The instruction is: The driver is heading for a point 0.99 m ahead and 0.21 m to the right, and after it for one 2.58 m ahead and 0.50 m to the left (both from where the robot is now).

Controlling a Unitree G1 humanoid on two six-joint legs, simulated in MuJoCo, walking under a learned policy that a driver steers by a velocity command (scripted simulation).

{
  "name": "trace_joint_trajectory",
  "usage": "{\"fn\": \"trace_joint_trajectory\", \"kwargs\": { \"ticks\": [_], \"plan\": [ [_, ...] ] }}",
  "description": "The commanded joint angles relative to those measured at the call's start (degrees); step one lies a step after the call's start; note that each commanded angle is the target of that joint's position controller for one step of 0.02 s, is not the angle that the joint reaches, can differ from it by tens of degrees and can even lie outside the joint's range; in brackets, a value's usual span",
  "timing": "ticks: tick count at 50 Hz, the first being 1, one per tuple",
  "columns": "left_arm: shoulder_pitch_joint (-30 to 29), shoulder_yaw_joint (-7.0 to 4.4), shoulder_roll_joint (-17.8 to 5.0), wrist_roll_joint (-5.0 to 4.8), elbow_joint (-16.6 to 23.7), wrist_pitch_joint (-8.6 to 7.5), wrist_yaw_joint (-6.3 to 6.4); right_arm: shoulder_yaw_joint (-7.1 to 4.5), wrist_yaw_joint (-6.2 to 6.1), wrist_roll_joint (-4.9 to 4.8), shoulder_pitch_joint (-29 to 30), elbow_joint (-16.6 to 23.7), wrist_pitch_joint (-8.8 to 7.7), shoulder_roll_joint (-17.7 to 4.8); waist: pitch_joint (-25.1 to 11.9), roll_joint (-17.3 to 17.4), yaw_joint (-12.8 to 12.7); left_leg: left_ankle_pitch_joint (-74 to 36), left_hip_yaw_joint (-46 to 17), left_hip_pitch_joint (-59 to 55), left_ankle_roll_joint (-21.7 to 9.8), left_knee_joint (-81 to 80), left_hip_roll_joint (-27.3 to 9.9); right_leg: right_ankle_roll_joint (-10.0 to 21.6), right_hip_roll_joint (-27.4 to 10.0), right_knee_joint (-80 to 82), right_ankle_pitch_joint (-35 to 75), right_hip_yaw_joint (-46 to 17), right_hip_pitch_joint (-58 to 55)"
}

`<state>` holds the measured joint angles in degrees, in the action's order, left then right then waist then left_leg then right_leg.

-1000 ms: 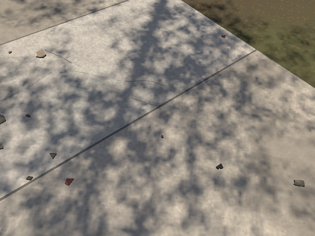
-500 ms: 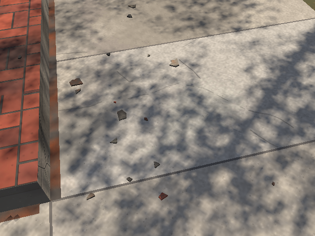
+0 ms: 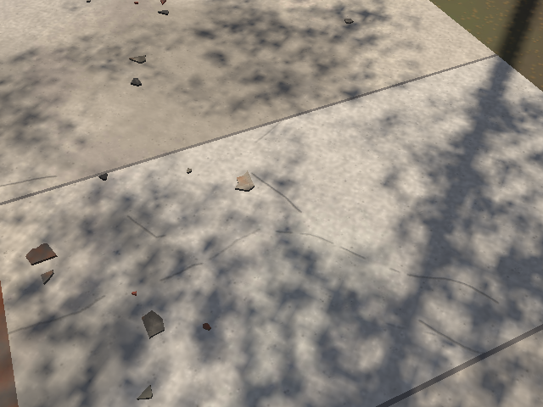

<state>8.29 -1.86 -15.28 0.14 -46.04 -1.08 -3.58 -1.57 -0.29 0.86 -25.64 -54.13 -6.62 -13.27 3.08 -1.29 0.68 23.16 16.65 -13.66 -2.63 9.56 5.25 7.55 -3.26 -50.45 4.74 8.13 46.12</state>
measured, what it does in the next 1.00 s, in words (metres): walks ahead, turning right: right foot, then left foot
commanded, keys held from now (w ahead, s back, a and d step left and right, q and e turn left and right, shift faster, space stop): w+e+shift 0.40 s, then w+shift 0.46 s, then w+q+shift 0.14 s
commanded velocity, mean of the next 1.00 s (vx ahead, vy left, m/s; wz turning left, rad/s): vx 0.99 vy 0.00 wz -0.52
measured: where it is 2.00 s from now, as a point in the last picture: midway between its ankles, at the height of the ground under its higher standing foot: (394, 76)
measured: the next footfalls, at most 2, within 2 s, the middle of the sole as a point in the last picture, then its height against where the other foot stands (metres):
right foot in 0.10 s outside the picture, level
left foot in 0.50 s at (254, 309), level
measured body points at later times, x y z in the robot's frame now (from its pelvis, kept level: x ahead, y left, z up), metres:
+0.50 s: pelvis +0.48 +0.01 -0.01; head +0.51 -0.01 +0.44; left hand +0.59 +0.30 -0.12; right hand +0.64 -0.30 -0.06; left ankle +0.69 +0.08 -0.72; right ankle +0.24 +0.00 -0.71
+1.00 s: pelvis +0.88 -0.19 -0.01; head +0.91 -0.21 +0.44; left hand +1.20 -0.15 -0.07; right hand +0.66 -0.34 -0.14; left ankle +0.73 +0.06 -0.64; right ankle +0.93 -0.30 -0.72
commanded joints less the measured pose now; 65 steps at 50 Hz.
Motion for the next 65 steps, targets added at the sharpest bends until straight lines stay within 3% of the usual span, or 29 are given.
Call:
{"fn": "trace_joint_trajectory", "kwargs": {
  "ticks": [1, 4, 5, 6, 7, 8, 10, 15, 21, 23, 24, 25, 26, 27, 28, 30, 33, 42, 44, 46, 47, 48, 49, 50, 51, 53, 56, 60, 65],
  "plan": [
    [3.84, -0.19, -3.42, 0.14, 2.29, -0.21, -0.55, -1.4, -2.71, -0.21, 5.39, 4.88, -0.72, -10.06, -0.26, 7.24, -6.96, -86.77, 1.31, 11.9, 4.98, 7.9, -15.15, 1.92, 6.55, 6.6, 2.18, 6.12, -21.14],
    [33.6, -4.09, -11.69, 0.39, -5.87, 1.08, 1.07, -3.28, -3.59, 0.98, 16.07, 8.66, 1.95, -15.21, -11.51, 7.04, -22.84, -87.6, -2.73, 21.05, 3.73, 49.17, -17.32, 7.94, 7.51, 9.68, -9.32, -1.86, -50.78],
    [34.46, -5.11, -12.48, -1.15, -7.28, 0.77, 2.19, -2.8, -1.87, 0.68, 19.15, 8.51, 2.65, -11.29, -7.83, -3.08, -22.33, -31.68, -2.47, 31.92, 2.51, 76.09, -6.89, 11.55, 4.58, 18.02, -9.16, -7.16, -55.28],
    [26.84, -4.96, -13.06, -1.01, -7.11, 0.97, 2.38, 0.02, -0.88, 2.21, 19.91, 12.89, 1.4, -1.99, -0.99, -13.2, -12.6, 5.24, -8.94, 52.78, 2.19, 93.51, -0.12, 12.69, 2.84, 10.23, 4.1, -18.73, -55.22],
    [20.71, -4.91, -15.05, 0.87, -3.87, 0.86, 2.7, 1.36, -0.2, 0.48, 11.9, 18.62, 0.21, -0.83, -11.24, -13.69, -4.54, 6.22, -20.85, 66.17, 2.95, 96.24, -1.59, 22.68, -7.24, 22.3, -14.14, -43.15, -64.85],
    [18.86, -4.78, -11.92, 1.43, -1.87, 0.73, 3.04, 1.65, 0.17, 2.03, 13.07, 18.41, -1.39, -4.68, -9.05, -3.06, -5.09, 2.33, -23.26, 68.0, 1.54, 89.67, -4.29, 21.41, -11.16, 35.95, -33.23, -53.73, -60.08],
    [14.48, -3.62, -8.2, 1.16, -2.27, -0.3, 3.55, 1.02, 0.3, 3.26, 16.8, 17.71, -0.96, -7.55, 1.69, 9.29, 0.11, -2.77, -22.47, 62.1, 2.94, 78.03, -8.76, 15.38, -7.28, 40.43, -34.17, -46.05, -40.66],
    [13.11, -4.05, -10.72, 0.55, -0.65, -4.52, 3.83, 2.65, 1.25, 2.56, 25.71, 21.81, 2.94, -6.11, 5.54, 6.7, -0.08, -14.66, -18.35, 46.55, 7.74, 46.59, -13.45, 12.48, 2.6, 43.26, -16.35, -29.87, -18.96],
    [16.6, -5.69, -12.16, -0.11, -0.58, -4.01, 2.83, 2.51, 1.04, 0.26, 30.1, 24.0, 2.26, -6.27, -1.55, -2.21, -5.95, -27.86, -16.43, 37.05, 4.66, 21.29, -7.44, 5.62, 2.78, 34.9, 6.03, -27.96, -36.35],
    [16.09, -5.91, -13.87, 0.69, -0.65, -4.27, 3.06, 0.55, 0.15, 0.54, 20.75, 20.98, 1.67, -10.08, -8.08, -2.54, -1.59, -21.18, -16.19, 27.88, 2.97, 20.44, -4.66, 3.19, 1.64, 23.42, 21.81, -27.62, -43.42],
    [13.69, -6.05, -15.25, 1.15, -0.44, -4.4, 2.92, -0.77, -0.55, 0.53, 10.21, 18.28, 1.36, -12.23, -13.24, -1.94, 5.05, -17.38, -14.89, 18.12, 2.2, 20.68, -4.67, 1.98, 2.35, 11.4, 24.64, -25.77, -42.4],
    [10.43, -5.23, -12.29, 1.64, 0.39, -4.96, 3.0, -2.21, -1.63, 1.14, -2.59, 14.96, 1.19, -14.88, -18.47, -0.6, 11.67, -9.82, -18.99, 4.53, 1.39, 24.22, -9.44, 1.06, 4.31, -5.37, 16.97, -23.66, -33.32],
    [10.23, -2.47, -1.75, 1.34, 2.97, -5.59, 3.04, -2.95, -2.18, 3.34, -9.46, 12.9, 0.99, -19.0, -20.72, 15.82, 10.56, 11.89, -40.07, -4.94, 0.93, 18.28, -22.63, 0.45, 10.1, -25.18, -27.16, -20.5, -17.65],
    [21.46, -1.2, -1.04, -1.45, 4.27, -5.68, 2.48, -4.01, -0.96, 3.34, -2.24, 12.84, 1.21, -21.47, -24.91, 31.03, 0.82, 22.77, -75.37, -7.21, -6.2, 2.07, -30.39, -0.18, 12.46, -33.67, -30.68, -19.36, -5.19],
    [15.98, -1.45, -5.88, 0.38, 2.06, -4.42, 3.2, -3.3, -0.12, 2.9, 7.52, 15.67, 1.53, -13.63, -14.31, 14.29, 0.78, 29.33, -67.01, 1.04, -7.68, 1.85, -27.62, 0.22, 6.18, -34.44, -23.5, -16.61, -1.6],
    [6.27, -1.43, -6.87, 1.99, 4.03, -3.79, 1.99, -2.26, 0.58, 2.62, 8.95, 13.63, 1.33, -8.55, -7.2, 1.37, 1.33, 9.12, -47.33, 13.62, -6.46, 3.96, -21.52, -0.97, 3.27, -27.63, -18.47, -15.26, -5.2],
    [2.3, -0.09, -3.62, 2.83, 7.16, -2.51, 0.51, -1.15, 0.65, 1.36, 1.93, 7.31, -0.13, -5.61, -2.98, 5.75, 0.12, -3.08, -36.29, 18.09, -5.38, 2.47, -17.51, -1.55, 2.13, -21.34, -19.7, -17.18, -4.5],
    [-15.99, 3.14, -2.5, 1.89, 14.53, -3.18, -1.1, -1.23, 1.19, -0.49, -4.39, 2.44, -1.33, -10.24, 4.98, 4.93, 0.96, -40.43, -16.96, 21.47, -5.31, -10.02, -16.27, -0.92, 2.05, 12.18, -2.18, -2.99, -14.81],
    [-15.07, 2.64, -3.84, 2.46, 13.78, -3.39, 0.01, -1.42, 0.79, -0.47, -6.15, 1.09, -0.78, -12.29, 2.04, 6.17, -0.11, -63.23, -15.03, 14.2, -4.7, -2.79, -16.45, 0.42, 5.38, 15.52, -5.58, -1.25, -19.86],
    [0.17, 0.78, -7.56, 2.83, 9.49, -3.61, 1.69, -1.87, -0.22, -0.06, -5.26, 0.6, 0.35, -15.24, -7.86, 8.97, -8.09, -77.39, -15.72, 13.46, -4.09, 17.9, -17.52, 1.63, 8.29, 16.61, -12.07, -3.59, -37.43],
    [11.76, -0.52, -9.84, 3.0, 5.75, -3.62, 2.75, -1.9, -0.38, -0.27, -3.02, 1.3, 0.81, -15.41, -13.03, 8.28, -13.86, -68.08, -15.5, 21.29, -3.58, 33.52, -15.78, 2.27, 5.29, 18.52, -13.0, -6.68, -51.55],
    [19.61, -2.16, -14.72, 4.22, 3.85, -3.63, 3.94, -0.74, 0.03, 0.23, -3.94, 3.23, 0.79, -9.37, -20.16, -0.32, -13.57, -33.77, -15.26, 33.47, -4.22, 54.2, -10.89, 2.52, -8.5, 18.6, -30.77, -21.14, -64.37],
    [17.53, -2.67, -16.31, 4.65, 4.95, -3.51, 3.81, 0.4, 0.45, -2.5, -10.16, 5.37, 0.72, -2.93, -29.05, -12.06, -6.77, 2.28, -19.36, 50.28, -3.23, 74.22, -4.09, 7.35, -23.61, 27.77, -42.38, -51.5, -74.71],
    [14.06, -2.82, -12.7, 2.94, 4.98, -3.03, 3.55, -1.06, -0.02, -1.9, -3.13, 6.06, 1.03, -9.52, -22.27, -3.98, -8.25, -3.57, -20.95, 56.6, -4.22, 75.43, -6.72, 7.0, -20.67, 33.6, -44.96, -49.93, -67.3],
    [10.24, -1.84, -8.51, 2.63, 4.18, -3.65, 3.54, -1.16, 0.3, -1.6, 2.03, 7.02, 1.14, -9.14, -11.46, -1.21, -6.42, -8.33, -20.89, 57.75, -4.03, 71.56, -9.07, 5.95, -18.08, 34.98, -38.02, -39.48, -57.43],
    [8.16, -1.43, -5.27, 2.35, 2.3, -5.02, 3.43, -0.8, 1.2, -0.64, 2.62, 6.32, 2.52, -6.21, -3.44, 0.22, -2.15, -9.55, -21.44, 52.72, -3.3, 66.36, -12.13, 3.33, -14.01, 38.8, -24.49, -26.87, -43.18],
    [8.74, -1.0, -3.12, 0.61, -0.33, -6.71, 3.21, -0.94, 2.61, 0.57, 4.8, 7.57, 5.61, -3.64, 1.14, -1.61, 1.27, -10.39, -20.87, 53.55, -2.08, 63.29, -14.36, 0.43, -11.95, 43.4, -17.64, -15.17, -37.21],
    [9.46, -0.74, -2.37, 0.94, -2.1, -7.7, 3.0, -0.25, 3.86, 0.17, 15.97, 12.43, 5.86, -2.41, 4.52, -2.17, 1.25, -23.58, -15.68, 55.99, -2.32, 53.16, -13.2, -2.69, -6.26, 45.18, -0.62, 0.83, -35.26],
    [13.66, -1.15, -7.33, 0.17, -3.51, -7.69, 4.44, 0.25, 5.28, 0.53, 23.22, 15.26, 5.18, -4.16, 4.65, -0.46, 1.01, -32.79, -4.94, 45.82, -6.31, 32.68, -6.0, -6.92, -6.46, 41.06, 36.18, 9.19, -43.85]
  ]
}}
Velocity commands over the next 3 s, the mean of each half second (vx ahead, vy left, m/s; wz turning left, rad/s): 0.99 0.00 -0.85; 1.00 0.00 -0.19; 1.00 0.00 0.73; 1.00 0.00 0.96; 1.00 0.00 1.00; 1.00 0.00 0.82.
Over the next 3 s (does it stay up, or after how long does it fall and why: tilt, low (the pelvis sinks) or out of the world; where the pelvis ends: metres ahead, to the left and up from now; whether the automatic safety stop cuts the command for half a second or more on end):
stays up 2.43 0.08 0.01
